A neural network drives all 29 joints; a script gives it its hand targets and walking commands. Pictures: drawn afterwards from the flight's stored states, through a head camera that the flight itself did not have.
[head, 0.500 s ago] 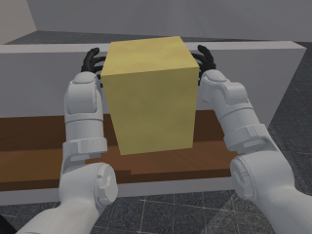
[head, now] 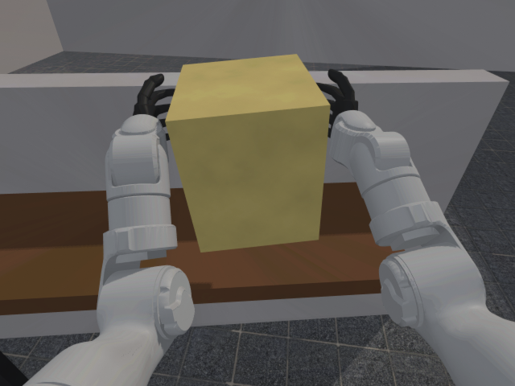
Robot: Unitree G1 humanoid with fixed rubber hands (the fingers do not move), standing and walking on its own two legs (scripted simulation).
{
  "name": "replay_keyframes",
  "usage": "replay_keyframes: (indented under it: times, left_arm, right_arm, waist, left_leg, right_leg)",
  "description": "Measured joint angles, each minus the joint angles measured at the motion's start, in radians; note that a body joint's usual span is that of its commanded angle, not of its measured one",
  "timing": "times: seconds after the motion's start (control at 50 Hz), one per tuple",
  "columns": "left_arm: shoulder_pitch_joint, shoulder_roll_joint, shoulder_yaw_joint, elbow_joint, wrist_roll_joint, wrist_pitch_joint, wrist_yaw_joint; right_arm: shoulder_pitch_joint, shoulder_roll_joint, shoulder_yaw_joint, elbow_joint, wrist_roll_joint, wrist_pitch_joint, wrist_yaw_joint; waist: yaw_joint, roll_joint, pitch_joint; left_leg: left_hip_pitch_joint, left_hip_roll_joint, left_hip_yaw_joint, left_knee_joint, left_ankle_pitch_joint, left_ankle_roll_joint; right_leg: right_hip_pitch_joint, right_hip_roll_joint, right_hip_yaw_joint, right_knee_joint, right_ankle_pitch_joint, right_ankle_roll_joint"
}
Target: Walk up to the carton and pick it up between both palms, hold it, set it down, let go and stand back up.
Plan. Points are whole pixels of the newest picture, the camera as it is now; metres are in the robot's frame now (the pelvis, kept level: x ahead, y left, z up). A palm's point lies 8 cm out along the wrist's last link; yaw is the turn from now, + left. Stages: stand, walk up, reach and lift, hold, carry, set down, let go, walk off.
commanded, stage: hold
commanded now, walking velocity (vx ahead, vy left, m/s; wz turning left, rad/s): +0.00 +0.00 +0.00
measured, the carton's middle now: (249, 151) +0.39 +0.00 +0.23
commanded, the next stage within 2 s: none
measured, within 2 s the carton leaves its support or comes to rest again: neither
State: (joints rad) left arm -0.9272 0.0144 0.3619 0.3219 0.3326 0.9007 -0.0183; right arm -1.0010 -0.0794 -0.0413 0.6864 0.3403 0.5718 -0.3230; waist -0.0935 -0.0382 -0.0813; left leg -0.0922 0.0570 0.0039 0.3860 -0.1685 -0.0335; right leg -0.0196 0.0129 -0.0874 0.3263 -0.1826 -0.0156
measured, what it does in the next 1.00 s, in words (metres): stands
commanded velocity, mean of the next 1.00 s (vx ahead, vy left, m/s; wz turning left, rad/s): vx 0.00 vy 0.00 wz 0.00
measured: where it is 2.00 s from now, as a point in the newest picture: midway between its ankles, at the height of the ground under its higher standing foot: outside the picture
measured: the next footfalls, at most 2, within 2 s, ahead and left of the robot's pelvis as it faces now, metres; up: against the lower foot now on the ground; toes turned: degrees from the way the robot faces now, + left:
none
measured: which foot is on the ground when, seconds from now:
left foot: down 0.00-1.00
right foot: down 0.00-1.00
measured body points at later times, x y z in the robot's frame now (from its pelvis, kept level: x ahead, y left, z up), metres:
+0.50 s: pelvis +0.00 +0.00 +0.00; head -0.08 +0.02 +0.44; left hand +0.39 +0.15 +0.28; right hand +0.38 -0.13 +0.28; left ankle +0.04 +0.14 -0.75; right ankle +0.01 -0.10 -0.75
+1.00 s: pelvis +0.00 +0.00 +0.00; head -0.08 +0.03 +0.44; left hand +0.38 +0.15 +0.28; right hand +0.38 -0.13 +0.28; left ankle +0.04 +0.14 -0.75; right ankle +0.01 -0.10 -0.75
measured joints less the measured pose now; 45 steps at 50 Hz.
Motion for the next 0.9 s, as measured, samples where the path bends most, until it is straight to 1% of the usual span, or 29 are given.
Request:
replay_keyframes:
  times: [0.14, 0.26, 0.38, 0.52, 0.6, 0.68, 0.8, 0.9]
  left_arm:
    - [-0.003, -0.002, 0.009, 0.001, 0.008, 0.007, -0.001]
    - [0.018, -0.002, -0.015, -0.03, -0.001, 0.011, 0.005]
    - [0.006, -0.003, -0.001, -0.01, -0.004, 0.005, 0.007]
    - [-0.007, -0.002, 0.006, 0.004, 0.002, 0.007, 0.005]
    - [0.007, -0.002, -0.003, -0.013, -0.007, 0.004, 0.006]
    - [-0.002, -0.002, 0.006, 0.005, -0.003, -0.001, 0.004]
    - [0.021, -0.006, -0.01, -0.034, -0.002, 0.012, -0.001]
    - [0.033, -0.015, 0.005, -0.051, 0.01, 0.023, -0.006]
  right_arm:
    - [-0.003, 0.003, 0.001, 0.015, 0.001, -0.003, 0.002]
    - [0.017, -0.006, 0.02, -0.017, 0.015, -0.002, 0.0]
    - [0.008, 0.0, 0.005, -0.006, 0.003, 0.003, 0.0]
    - [-0.005, 0.002, -0.005, 0.012, -0.004, 0.004, 0.004]
    - [0.012, -0.004, 0.014, -0.017, 0.001, 0.009, -0.001]
    - [0.006, 0.001, 0.002, -0.003, -0.001, 0.007, -0.003]
    - [0.025, -0.016, 0.041, -0.042, 0.025, 0.021, -0.013]
    - [0.024, -0.008, 0.034, -0.034, 0.028, 0.026, -0.015]
  waist:
    - [-0.003, -0.003, 0.008]
    - [-0.002, 0.001, 0.006]
    - [0.005, -0.001, -0.001]
    - [0.002, 0.0, 0.004]
    - [-0.002, 0.001, -0.001]
    - [-0.005, 0.001, 0.0]
    - [-0.005, 0.0, 0.007]
    - [-0.004, 0.0, 0.014]
  left_leg:
    - [0.006, -0.001, 0.001, -0.001, 0.0, 0.0]
    - [-0.001, 0.002, -0.001, 0.005, -0.003, -0.002]
    - [-0.003, 0.001, 0.003, 0.0, -0.001, 0.0]
    - [0.003, 0.001, -0.001, -0.004, 0.001, -0.002]
    - [0.0, 0.002, -0.004, -0.001, -0.001, -0.003]
    - [0.002, 0.003, -0.004, 0.002, -0.005, -0.002]
    - [0.012, 0.004, -0.002, 0.001, -0.006, -0.003]
    - [0.018, 0.003, -0.001, 0.005, -0.009, -0.002]
  right_leg:
    - [0.005, -0.001, 0.001, 0.001, -0.001, 0.001]
    - [0.002, 0.002, 0.001, -0.002, 0.001, 0.0]
    - [-0.006, 0.001, 0.004, 0.005, -0.002, -0.001]
    - [0.001, 0.002, 0.001, -0.001, -0.001, -0.003]
    - [0.001, 0.003, -0.002, -0.003, -0.001, -0.002]
    - [0.003, 0.004, -0.001, 0.0, -0.004, -0.003]
    - [0.015, 0.005, 0.0, -0.006, -0.002, -0.001]
    - [0.021, 0.004, 0.001, -0.002, -0.005, -0.001]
